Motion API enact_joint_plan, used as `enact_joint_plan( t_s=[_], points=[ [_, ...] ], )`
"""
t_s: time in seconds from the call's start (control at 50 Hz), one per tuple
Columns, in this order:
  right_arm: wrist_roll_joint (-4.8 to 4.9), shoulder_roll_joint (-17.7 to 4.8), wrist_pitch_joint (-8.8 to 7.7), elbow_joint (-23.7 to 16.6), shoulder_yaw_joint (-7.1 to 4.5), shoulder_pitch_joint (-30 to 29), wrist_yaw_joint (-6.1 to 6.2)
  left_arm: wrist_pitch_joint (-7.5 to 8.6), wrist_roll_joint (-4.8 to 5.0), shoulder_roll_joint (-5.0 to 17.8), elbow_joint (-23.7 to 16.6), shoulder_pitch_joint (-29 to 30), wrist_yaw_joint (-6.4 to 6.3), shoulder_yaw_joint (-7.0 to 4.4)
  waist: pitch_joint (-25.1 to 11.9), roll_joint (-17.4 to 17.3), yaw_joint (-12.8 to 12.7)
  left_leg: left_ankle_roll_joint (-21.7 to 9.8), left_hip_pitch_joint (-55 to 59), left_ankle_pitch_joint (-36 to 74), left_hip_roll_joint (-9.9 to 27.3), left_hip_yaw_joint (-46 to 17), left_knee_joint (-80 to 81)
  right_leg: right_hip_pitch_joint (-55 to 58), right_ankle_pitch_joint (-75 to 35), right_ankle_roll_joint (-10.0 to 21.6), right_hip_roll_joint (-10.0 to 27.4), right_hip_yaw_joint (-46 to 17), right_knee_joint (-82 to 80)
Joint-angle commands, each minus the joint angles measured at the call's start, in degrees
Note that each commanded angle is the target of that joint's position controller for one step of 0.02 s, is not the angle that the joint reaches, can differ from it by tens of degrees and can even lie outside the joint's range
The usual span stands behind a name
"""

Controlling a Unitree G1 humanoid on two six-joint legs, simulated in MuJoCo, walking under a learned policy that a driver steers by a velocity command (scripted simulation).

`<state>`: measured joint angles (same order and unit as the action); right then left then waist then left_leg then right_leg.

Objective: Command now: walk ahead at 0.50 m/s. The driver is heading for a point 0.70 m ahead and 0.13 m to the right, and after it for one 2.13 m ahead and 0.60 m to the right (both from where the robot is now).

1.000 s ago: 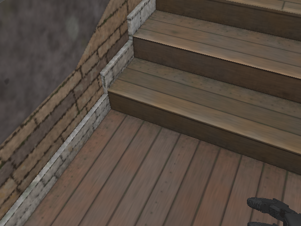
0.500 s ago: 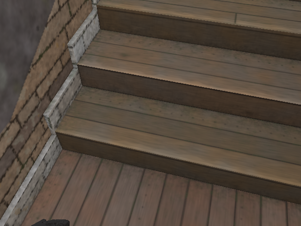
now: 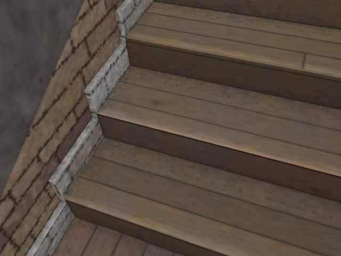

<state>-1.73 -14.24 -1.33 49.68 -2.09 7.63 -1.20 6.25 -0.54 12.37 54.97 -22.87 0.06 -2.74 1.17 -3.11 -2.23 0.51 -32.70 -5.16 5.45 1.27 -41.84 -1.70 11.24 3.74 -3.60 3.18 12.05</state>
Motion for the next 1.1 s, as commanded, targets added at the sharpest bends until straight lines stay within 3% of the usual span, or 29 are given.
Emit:
enact_joint_plan(
  t_s=[0.02,0.1,0.14,0.16,0.18,0.2,0.22,0.24,0.28,0.38,0.5,0.58,0.64,0.68,0.7,0.72,0.74,0.76,0.78,0.8,0.82,0.86,0.88,0.9,0.94,0.96,1.02,1.06,1.1],
  points=[
    [0.43,-2.46,-1.23,-4.84,0.13,-6.76,0.18,0.79,0.23,8.35,-0.6,-1.53,-0.25,-1.62,3.53,7.34,0.06,-0.31,1.38,3.04,-1.43,1.97,6.31,-2.16,-12.84,6.29,14.16,-6.8,-5.25],
    [-0.44,-3.37,-2.33,-5.35,-0.01,-5.18,0.77,0.17,0.47,10.56,0.25,1.42,-0.69,-2.26,1.85,8.56,1.49,-2.8,7.22,-0.86,-2.74,2.38,11.53,1.47,-28.29,5.11,15.05,-6.54,1.8],
    [-0.73,-4.69,-3.54,-1.91,-0.82,5.25,1.33,-0.87,-0.29,9.36,0.53,3.08,-0.51,-1.74,-3.64,4.73,5.89,-5.67,19.42,-0.4,-5.65,4.55,15.8,1.32,-42.4,3.49,13.0,-4.68,15.21],
    [-1.89,-7.94,-4.68,1.01,-2.03,15.63,2.07,-0.82,-0.27,6.71,-0.39,3.35,-0.59,-0.67,-10.03,1.61,9.73,-8.55,32.51,0.48,0.84,-2.74,16.76,-5.85,-30.88,2.24,9.49,-2.56,28.17],
    [-2.71,-15.9,-4.8,1.87,-4.13,21.34,1.92,-0.96,1.38,2.43,-1.56,-3.27,-0.19,0.23,-15.45,-11.91,7.84,-15.78,48.51,-1.89,16.28,-26.78,21.51,-25.8,-0.21,-0.09,-0.28,1.99,48.84],
    [-0.83,-14.19,-3.88,2.57,-4.13,19.03,1.33,-1.01,-0.58,7.03,0.1,-2.91,-0.35,-0.87,-14.97,-7.95,6.99,-16.46,46.51,-4.35,17.81,-36.61,27.87,-32.52,18.97,0.68,-0.49,-4.39,55.35],
    [0.47,-11.21,-3.45,1.54,-3.44,13.09,1.02,-1.3,-1.39,7.17,-0.06,0.21,0.09,-1.11,-8.2,-3.4,4.42,-15.15,40.07,-13.96,15.51,-28.46,28.52,-34.52,14.95,1.7,3.87,-6.17,57.18],
    [0.46,-6.94,-3.42,0.66,-2.41,8.42,0.86,-0.89,-1.39,6.95,-0.39,3.26,0.46,-0.93,-3.57,-0.18,3.65,-13.75,33.25,-15.48,12.83,-23.11,31.54,-33.88,10.02,1.86,6.08,-6.7,53.9],
    [0.32,-4.57,-4.35,1.48,-1.65,6.59,1.87,-1.72,-1.77,5.45,-0.74,6.24,0.79,-0.51,-0.74,-0.69,2.24,-10.99,27.6,-2.01,9.24,-14.69,33.94,-30.0,3.85,0.63,8.2,-6.14,50.34],
    [1.86,-3.3,-5.3,5.28,-0.67,11.49,1.69,-2.95,-3.22,3.46,-0.49,8.89,1.89,-0.2,-2.07,-2.22,1.38,-11.44,26.69,13.88,6.83,-5.88,32.09,-32.1,-1.12,-2.41,9.05,-2.87,49.86],
    [0.26,-4.85,-4.2,10.14,-1.37,24.84,3.86,-2.98,-2.83,1.57,-4.69,20.42,0.43,-0.17,5.46,-1.48,5.58,-18.48,38.5,-16.28,12.59,-17.54,35.72,-67.49,7.72,-3.49,11.23,-1.68,86.73],
    [-1.41,-2.59,-5.01,11.94,-0.53,26.81,4.42,-2.9,-1.53,-1.57,-13.73,32.31,-0.75,1.79,9.62,-0.34,6.05,-16.57,41.82,-12.57,13.47,-15.41,34.18,-88.66,21.07,-1.4,11.54,-3.8,103.51],
    [-0.52,-2.32,-4.95,14.22,0.26,25.52,4.83,-3.29,-1.4,-3.24,-21.51,39.83,-0.71,4.21,10.93,0.89,4.68,-11.06,32.93,-13.43,8.85,-5.44,41.19,-82.57,23.8,0.45,11.99,0.27,87.17],
    [2.01,-2.72,-3.75,12.77,0.56,21.71,5.25,-4.75,-1.16,-5.54,-21.09,34.83,0.24,5.73,5.88,2.22,2.02,-10.83,19.07,8.5,6.36,3.31,48.71,-49.37,14.35,2.73,10.51,5.87,65.4],
    [2.95,-5.51,-4.22,10.65,0.83,19.79,4.6,-5.0,-0.27,-5.67,-19.67,29.92,0.0,5.66,1.2,1.45,0.52,-11.17,18.68,39.53,6.92,6.08,44.51,-36.17,11.96,4.1,6.23,10.27,63.19],
    [3.56,-8.34,-4.21,10.26,0.14,20.33,4.42,-5.43,-0.31,-4.14,-16.11,19.86,-0.79,4.82,-8.48,-3.14,-3.58,-11.1,25.55,71.91,8.49,8.19,32.34,-27.03,12.22,5.15,1.76,11.62,64.35],
    [3.99,-11.67,-4.03,9.17,-0.92,18.33,3.96,-5.11,-0.34,-1.98,-12.46,7.77,-0.76,3.77,-15.73,-7.38,-8.32,-9.81,31.14,84.32,9.63,7.98,19.75,-19.28,11.1,6.34,-0.73,9.79,59.71],
    [4.56,-13.09,-4.07,8.34,-1.78,16.41,3.16,-4.72,-0.95,1.62,-9.88,0.68,-0.78,1.98,-19.36,-9.63,-12.21,-8.11,33.99,84.47,7.96,8.5,3.9,-12.88,11.28,7.11,-2.76,5.78,46.86],
    [5.75,-9.68,-4.46,5.66,-1.7,15.32,1.47,-4.85,-1.43,8.71,-6.29,-3.82,-1.36,-0.78,-19.85,-0.1,-12.66,-5.03,14.65,56.27,1.56,6.11,-19.56,-2.27,21.41,9.89,5.67,-19.27,31.33],
    [1.68,-3.84,-5.46,1.43,-0.97,18.52,-0.81,-5.58,-0.88,18.45,-4.65,-1.51,-1.93,-3.91,-22.76,20.3,-5.39,-3.81,0.27,-6.02,-8.91,-0.36,-39.76,3.34,13.27,10.69,18.67,-56.53,7.27],
    [-0.95,-1.46,-5.24,2.06,-0.77,22.85,-1.45,-5.92,-0.59,17.0,-5.93,6.03,-2.15,-4.22,-23.06,13.96,0.54,-5.19,-1.88,-2.53,-5.31,-9.04,-51.5,-0.96,16.59,7.91,19.58,-62.38,3.38],
    [-1.33,2.63,-3.99,-1.44,0.15,16.65,-0.11,-5.21,-1.13,6.83,-3.84,11.9,-1.39,-2.16,-6.05,0.63,4.54,-5.4,-7.88,1.8,-2.01,-4.83,-54.3,-19.52,24.15,4.33,15.25,-45.37,8.2],
    [-0.5,0.61,-3.08,-0.62,0.69,12.49,-3.41,-3.82,-3.46,1.52,-0.05,6.28,0.21,0.51,-3.99,3.82,-0.87,-9.49,-17.96,5.92,-6.38,-18.03,-61.73,-19.56,27.32,2.66,10.48,-37.94,11.36],
    [-0.53,1.51,-3.43,-1.67,1.22,12.48,-4.18,-3.3,-3.9,-1.41,1.72,6.77,0.99,1.54,-3.87,6.84,3.45,-11.92,-22.45,9.71,-5.02,-18.37,-61.88,-22.34,21.54,1.23,10.16,-34.24,12.53],
    [-0.27,3.45,-3.7,-3.05,2.99,9.54,-4.11,-2.43,-4.67,-0.49,5.03,5.83,1.99,1.86,-2.06,5.56,5.24,-15.56,-33.45,7.75,-8.02,-20.16,-70.05,-22.71,12.62,-0.1,8.91,-28.87,12.88],
    [0.24,2.17,-3.44,-5.66,3.47,5.87,-3.19,-2.52,-6.65,0.86,6.63,3.31,2.92,1.75,-4.21,3.5,6.14,-15.92,-37.54,10.09,-8.63,-18.69,-69.05,-20.58,9.1,-1.84,7.54,-24.25,13.41],
    [1.31,0.0,-3.48,-6.34,3.41,3.52,-2.34,-0.79,-5.52,2.95,1.12,9.0,4.45,2.08,-6.74,6.93,9.93,-10.89,-30.42,12.44,-5.48,-4.61,-69.15,-32.82,3.4,-2.47,2.87,-12.95,10.92],
    [0.67,3.99,-4.1,-6.83,5.25,-0.53,-2.63,-0.58,-5.75,1.66,5.22,-4.75,3.87,2.76,-3.94,8.46,4.84,-9.1,-39.72,5.84,-5.91,-2.87,-79.03,-25.74,2.95,0.19,4.12,-18.03,11.1],
    [0.84,3.84,-4.72,-9.11,6.18,-7.65,-1.3,-0.6,-6.88,2.86,8.18,-14.06,4.23,2.59,-0.55,9.62,1.47,-9.17,-54.16,-1.77,-5.6,-4.2,-79.9,-11.05,4.63,2.1,7.21,-25.07,11.67]
  ],
)
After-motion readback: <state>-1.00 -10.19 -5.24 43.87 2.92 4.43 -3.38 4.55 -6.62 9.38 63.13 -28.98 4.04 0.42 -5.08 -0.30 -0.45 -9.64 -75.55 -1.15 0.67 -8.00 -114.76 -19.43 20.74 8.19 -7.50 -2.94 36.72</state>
